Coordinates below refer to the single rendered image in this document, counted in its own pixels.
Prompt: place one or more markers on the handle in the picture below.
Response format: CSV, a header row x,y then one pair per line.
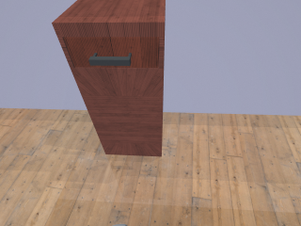
x,y
110,60

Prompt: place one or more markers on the cabinet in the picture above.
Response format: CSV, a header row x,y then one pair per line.
x,y
124,104

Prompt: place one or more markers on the drawer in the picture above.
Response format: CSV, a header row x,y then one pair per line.
x,y
145,50

